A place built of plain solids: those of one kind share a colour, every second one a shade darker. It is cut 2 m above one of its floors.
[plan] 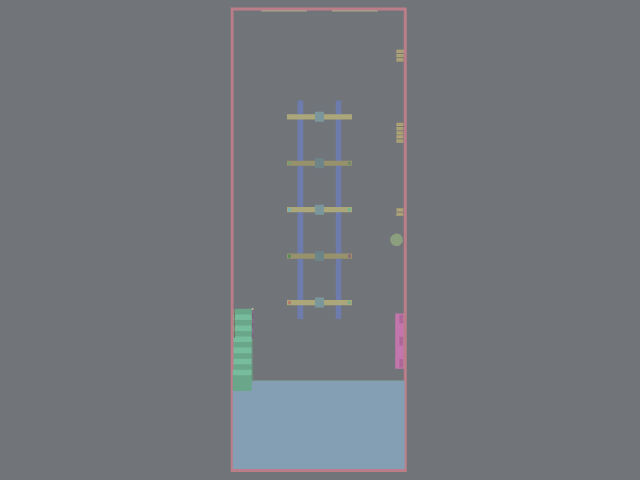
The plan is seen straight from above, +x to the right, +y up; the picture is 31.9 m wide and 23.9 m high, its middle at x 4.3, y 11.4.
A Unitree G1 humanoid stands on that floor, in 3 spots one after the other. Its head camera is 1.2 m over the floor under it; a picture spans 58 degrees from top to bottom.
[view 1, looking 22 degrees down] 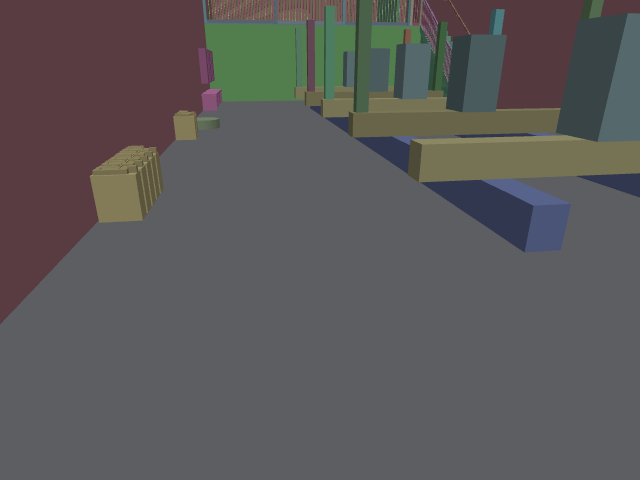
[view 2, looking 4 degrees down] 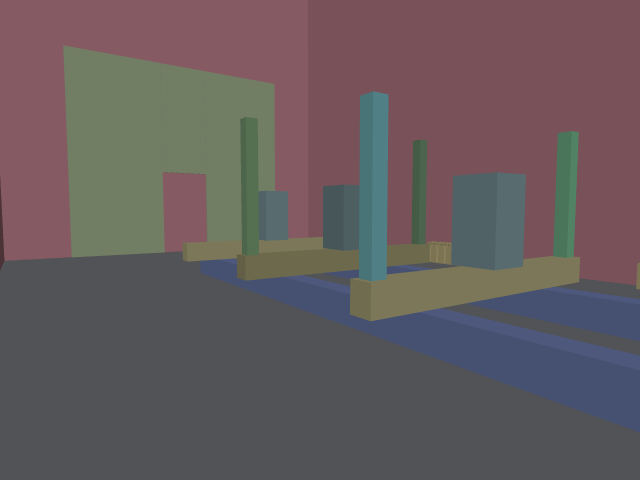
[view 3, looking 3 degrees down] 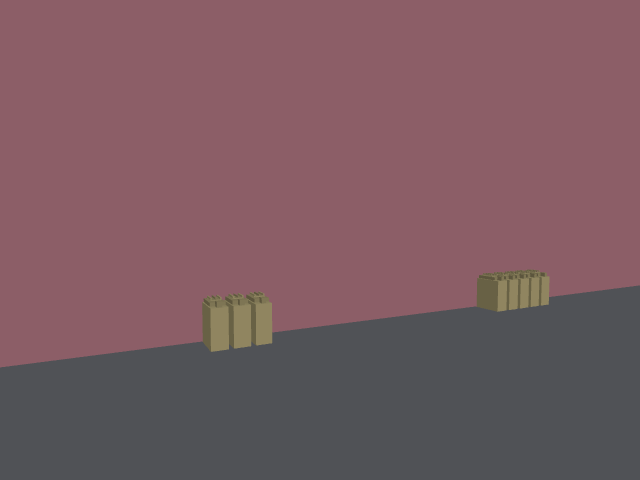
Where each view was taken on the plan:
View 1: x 7.18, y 20.83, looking -99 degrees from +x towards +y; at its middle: ground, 3.20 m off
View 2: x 0.49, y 10.27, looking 56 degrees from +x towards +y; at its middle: cross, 8.62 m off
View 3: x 4.27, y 21.73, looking -27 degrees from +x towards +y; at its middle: wall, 4.72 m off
